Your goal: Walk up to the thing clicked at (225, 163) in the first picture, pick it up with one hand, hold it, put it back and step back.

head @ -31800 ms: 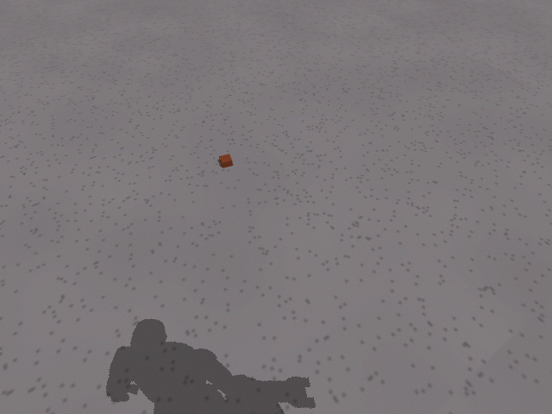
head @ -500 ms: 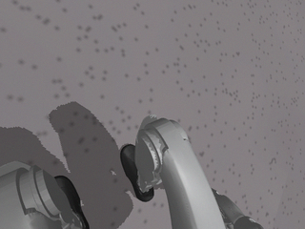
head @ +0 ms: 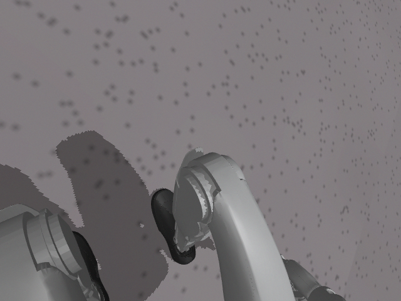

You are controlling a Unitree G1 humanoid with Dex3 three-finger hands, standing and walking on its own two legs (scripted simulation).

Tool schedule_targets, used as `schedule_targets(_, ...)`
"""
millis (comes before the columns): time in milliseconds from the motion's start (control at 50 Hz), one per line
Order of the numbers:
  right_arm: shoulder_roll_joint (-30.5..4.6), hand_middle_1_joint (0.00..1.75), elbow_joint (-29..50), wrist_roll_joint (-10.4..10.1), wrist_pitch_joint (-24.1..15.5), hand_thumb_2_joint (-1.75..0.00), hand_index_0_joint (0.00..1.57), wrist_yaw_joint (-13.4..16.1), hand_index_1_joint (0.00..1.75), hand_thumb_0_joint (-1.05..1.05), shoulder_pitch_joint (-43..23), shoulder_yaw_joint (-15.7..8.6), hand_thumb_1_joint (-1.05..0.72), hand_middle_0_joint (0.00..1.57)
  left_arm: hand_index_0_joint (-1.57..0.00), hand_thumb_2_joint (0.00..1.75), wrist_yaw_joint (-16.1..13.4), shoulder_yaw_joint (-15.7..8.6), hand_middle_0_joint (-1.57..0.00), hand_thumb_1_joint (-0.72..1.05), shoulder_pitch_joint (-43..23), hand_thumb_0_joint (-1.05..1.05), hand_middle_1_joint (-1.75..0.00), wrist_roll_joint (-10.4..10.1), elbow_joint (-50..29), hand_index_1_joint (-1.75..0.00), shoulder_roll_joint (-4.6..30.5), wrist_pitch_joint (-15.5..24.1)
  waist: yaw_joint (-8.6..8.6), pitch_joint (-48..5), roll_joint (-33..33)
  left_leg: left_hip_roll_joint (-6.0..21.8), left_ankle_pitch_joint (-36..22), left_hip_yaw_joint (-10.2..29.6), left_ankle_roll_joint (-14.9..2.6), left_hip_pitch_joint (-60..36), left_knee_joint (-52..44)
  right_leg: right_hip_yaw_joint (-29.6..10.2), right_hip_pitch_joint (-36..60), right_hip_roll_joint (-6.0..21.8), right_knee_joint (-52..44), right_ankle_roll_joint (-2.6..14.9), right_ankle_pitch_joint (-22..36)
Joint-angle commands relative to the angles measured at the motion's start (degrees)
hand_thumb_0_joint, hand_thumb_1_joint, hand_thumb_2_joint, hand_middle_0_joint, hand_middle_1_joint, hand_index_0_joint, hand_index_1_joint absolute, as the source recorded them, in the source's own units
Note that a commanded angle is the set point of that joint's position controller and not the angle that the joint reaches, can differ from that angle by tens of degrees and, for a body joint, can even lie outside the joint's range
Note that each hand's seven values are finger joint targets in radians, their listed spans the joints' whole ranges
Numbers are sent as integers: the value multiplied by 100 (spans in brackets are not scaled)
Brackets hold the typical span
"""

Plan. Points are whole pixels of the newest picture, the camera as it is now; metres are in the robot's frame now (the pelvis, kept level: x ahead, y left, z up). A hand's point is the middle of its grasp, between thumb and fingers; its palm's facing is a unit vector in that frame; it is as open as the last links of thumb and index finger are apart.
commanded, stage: rest palm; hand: left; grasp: from above
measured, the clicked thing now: out of the picture +0.48 +0.41 -0.29
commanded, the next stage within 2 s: close in 1.38 s
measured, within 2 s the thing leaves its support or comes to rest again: neither
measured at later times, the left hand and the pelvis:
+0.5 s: hand out of the picture +0.46 +0.39 -0.24, palm faces -0.35 -0.27 -0.90, open 14.4 cm; pelvis +0.00 +0.00 +0.00, yaw -1 degrees
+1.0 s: hand out of the picture +0.46 +0.40 -0.25, palm faces -0.35 -0.27 -0.90, open 14.1 cm; pelvis +0.00 +0.00 +0.00, yaw -2 degrees
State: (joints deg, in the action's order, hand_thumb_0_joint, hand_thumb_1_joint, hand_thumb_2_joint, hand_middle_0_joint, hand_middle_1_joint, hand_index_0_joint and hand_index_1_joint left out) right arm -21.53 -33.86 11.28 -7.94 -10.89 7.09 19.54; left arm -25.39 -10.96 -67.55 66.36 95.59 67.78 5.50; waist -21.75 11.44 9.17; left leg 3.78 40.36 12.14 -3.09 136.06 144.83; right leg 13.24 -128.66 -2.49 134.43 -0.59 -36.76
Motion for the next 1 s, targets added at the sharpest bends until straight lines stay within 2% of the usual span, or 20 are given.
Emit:
schedule_targets(0,-1832,30,-203,-9,-192,-90,20,2,30,0,1204,-515,-90,20,-6,96,-488,85,-7,-59,-1475,0,-101,-13,-470,-102,1339,-41,-361,-3589,-3597,162,-1340,-22,297,-3300,-1555,351,1606,-271,-981,186,1284)
schedule_targets(40,-1817,30,-182,-11,-246,-91,20,-19,30,0,1141,-507,-91,20,-6,98,-549,177,-8,-61,-1422,0,-100,-51,-224,-102,1251,-121,-367,-3522,-3474,161,-1285,-59,278,-3186,-1542,324,1677,-298,-1025,191,1291)
schedule_targets(200,-1840,30,-198,-32,-375,-91,20,-58,30,0,1133,-447,-91,20,-5,98,-601,101,-7,-61,-1423,0,-102,-148,-102,-104,1458,-365,-416,-3631,-3352,181,-1526,-106,238,-3146,-1454,225,2020,-283,-1104,158,1501)
schedule_targets(220,-1806,30,-178,-45,-402,-91,20,-70,30,0,1108,-436,-91,20,-5,98,-589,84,-7,-61,-1621,0,-102,-166,-462,-104,1509,-347,-401,-3689,-3441,177,-1578,-120,231,-3179,-1408,189,1971,-263,-1077,158,1524)
schedule_targets(300,-1783,30,-269,-47,-433,-91,20,-63,30,0,1152,-397,-91,20,-5,97,-601,-104,-7,-61,-1396,0,-103,-246,-201,-104,1701,-376,-365,-3777,-3518,199,-1663,-78,263,-3272,-1455,213,2049,-264,-1067,167,1520)
schedule_targets(340,-1802,30,-175,-39,-453,-91,20,-81,30,0,1091,-391,-91,20,-6,97,-530,48,-7,-60,-1457,0,-105,-239,-306,-106,1576,-365,-452,-3662,-3579,196,-1593,-89,250,-3216,-1450,202,2028,-272,-1094,173,1463)
schedule_targets(360,-1835,30,-212,-40,-440,-91,20,-61,30,0,1109,-380,-91,20,-6,97,-545,-31,-7,-60,-1275,0,-104,-269,-122,-105,1691,-381,-421,-3691,-3354,196,-1553,-84,234,-3111,-1456,214,2190,-297,-1128,166,1482)
schedule_targets(380,-1791,30,-143,-53,-448,-91,20,-66,30,0,1046,-348,-91,20,-6,97,-533,50,-7,-61,-1603,0,-104,-248,-618,-105,1724,-332,-410,-3845,-3540,193,-1656,-116,220,-3142,-1369,191,2237,-306,-1112,164,1575)
schedule_targets(400,-1736,30,-246,-47,-440,-91,20,-66,30,0,1171,-269,-91,20,-5,98,-538,-125,-7,-61,-1333,0,-104,-249,-243,-105,1871,-370,-411,-3836,-3436,186,-1763,-133,210,-3120,-1348,186,2367,-291,-1126,142,1677)
schedule_targets(440,-1811,30,-168,-48,-447,-91,20,-62,30,0,1110,-338,-91,20,-5,99,-495,48,-7,-61,-1313,0,-103,-312,-248,-105,1715,-316,-428,-3684,-3308,171,-1565,-160,181,-2920,-1344,171,2381,-331,-1175,148,1532)
schedule_targets(500,-1727,30,-294,-31,-450,-91,20,-63,30,0,1165,-204,-91,20,-6,96,-493,-131,-7,-59,-1278,0,-106,-335,-282,-106,1900,-296,-378,-3742,-3463,219,-1633,-62,236,-3085,-1393,237,2244,-304,-1130,152,1505)
schedule_targets(520,-1827,30,-232,-24,-446,-91,20,-53,30,0,1148,-295,-91,20,-6,97,-478,57,-7,-60,-1332,0,-105,-348,-408,-106,1756,-262,-435,-3712,-3508,209,-1660,-90,229,-3139,-1417,231,2359,-337,-1174,158,1522)
schedule_targets(560,-1727,30,-250,-30,-436,-91,20,-72,30,0,1149,-171,-91,20,-7,96,-482,-91,-6,-58,-1288,0,-107,-292,-407,-107,1910,-248,-420,-3683,-3510,234,-1684,-12,245,-3168,-1415,260,2226,-291,-1122,153,1516)
schedule_targets(620,-1865,30,-234,-19,-437,-91,20,-70,30,0,1106,-252,-91,20,-7,97,-461,75,-7,-58,-1126,0,-107,-297,-63,-107,1696,-251,-494,-3480,-3371,232,-1642,-27,232,-3095,-1373,263,2118,-337,-1122,156,1469)
schedule_targets(680,-1799,30,-265,-20,-436,-91,20,-78,30,0,1142,-176,-91,20,-6,98,-520,-67,-7,-58,-1385,0,-106,-302,-482,-107,1915,-187,-447,-3610,-3564,249,-1719,23,260,-3198,-1412,279,2148,-304,-1097,150,1536)
schedule_targets(760,-1885,30,-245,22,-427,-91,20,-71,30,0,1069,-170,-91,20,-7,96,-546,131,-7,-56,-1140,0,-108,-279,70,-107,1681,-182,-542,-3343,-3368,256,-1516,37,252,-3037,-1425,334,2112,-344,-1126,150,1430)
schedule_targets(860,-1939,30,-284,35,-459,-91,20,-83,30,0,1087,-167,-91,20,-8,95,-623,21,-7,-56,-1545,0,-110,-221,-458,-108,1943,-112,-539,-3518,-3824,305,-1662,124,330,-3399,-1498,364,1958,-293,-1069,153,1450)
schedule_targets(900,-1806,30,-246,33,-458,-91,20,-104,30,0,1029,-58,-91,20,-8,96,-638,-12,-7,-55,-1388,0,-109,-205,-326,-108,1931,-127,-509,-3510,-3723,301,-1645,122,321,-3290,-1472,364,2035,-281,-1055,145,1488)
schedule_targets(940,-1871,30,-241,43,-436,-91,20,-90,30,0,1069,-127,-91,20,-8,96,-632,94,-7,-55,-1247,0,-109,-216,-142,-108,1791,-164,-604,-3384,-3574,278,-1646,46,281,-3164,-1452,320,2199,-316,-1143,133,1570)
schedule_targets(980,-1874,30,-239,30,-452,-91,20,-80,30,0,1054,-126,-91,20,-8,96,-644,20,-6,-54,-1462,0,-110,-233,-272,-109,1916,-186,-509,-3538,-3624,278,-1614,61,290,-3209,-1451,329,2096,-307,-1110,143,1512)
